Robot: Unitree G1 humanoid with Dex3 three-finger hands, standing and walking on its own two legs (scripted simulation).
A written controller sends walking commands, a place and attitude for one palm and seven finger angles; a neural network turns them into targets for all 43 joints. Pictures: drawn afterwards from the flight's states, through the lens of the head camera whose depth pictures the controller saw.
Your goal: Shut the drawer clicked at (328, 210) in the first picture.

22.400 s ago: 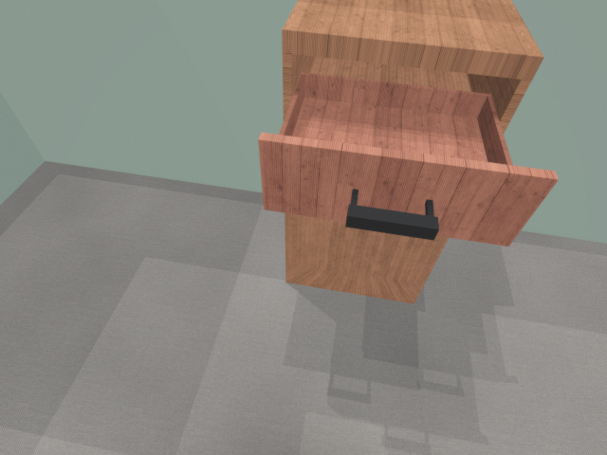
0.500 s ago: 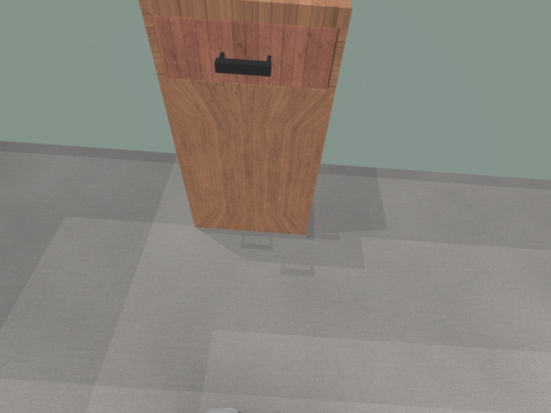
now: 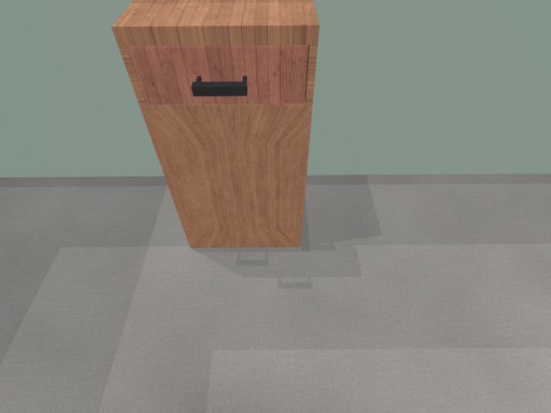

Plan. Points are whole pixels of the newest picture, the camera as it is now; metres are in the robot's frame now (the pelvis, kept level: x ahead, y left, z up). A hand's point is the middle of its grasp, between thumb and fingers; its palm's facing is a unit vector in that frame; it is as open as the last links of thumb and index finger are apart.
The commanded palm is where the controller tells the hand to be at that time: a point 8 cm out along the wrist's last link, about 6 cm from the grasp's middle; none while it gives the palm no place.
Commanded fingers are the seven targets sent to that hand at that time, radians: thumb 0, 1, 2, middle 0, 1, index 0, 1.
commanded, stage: let the arm hang, fingers relaxed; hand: left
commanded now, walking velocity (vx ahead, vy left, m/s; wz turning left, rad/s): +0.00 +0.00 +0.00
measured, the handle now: (220, 84) +0.87 +0.19 +0.03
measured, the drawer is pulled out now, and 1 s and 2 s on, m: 0.00 0.00 0.00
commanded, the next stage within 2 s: look to check the result in 0.12 s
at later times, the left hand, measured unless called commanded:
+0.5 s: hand out of the picture +0.09 +0.22 -0.16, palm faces -0.02 -0.95 -0.32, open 7.4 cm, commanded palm none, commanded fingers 0.00 0.90 0.90 -0.20 -0.30 -0.20 -0.30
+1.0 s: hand out of the picture +0.09 +0.23 -0.16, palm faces -0.03 -0.95 -0.31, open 7.4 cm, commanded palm none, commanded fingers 0.00 0.90 0.90 -0.20 -0.30 -0.20 -0.30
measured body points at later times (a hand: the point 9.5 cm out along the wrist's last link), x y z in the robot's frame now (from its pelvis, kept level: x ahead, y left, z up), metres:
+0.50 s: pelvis +0.02 -0.01 +0.00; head +0.04 -0.02 +0.45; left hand +0.09 +0.27 -0.13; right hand +0.08 -0.29 -0.14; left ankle +0.06 +0.12 -0.74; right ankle -0.01 -0.10 -0.74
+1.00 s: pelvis +0.02 +0.00 +0.01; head +0.04 +0.00 +0.45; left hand +0.10 +0.28 -0.14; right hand +0.08 -0.29 -0.14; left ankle +0.06 +0.12 -0.74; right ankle -0.01 -0.10 -0.74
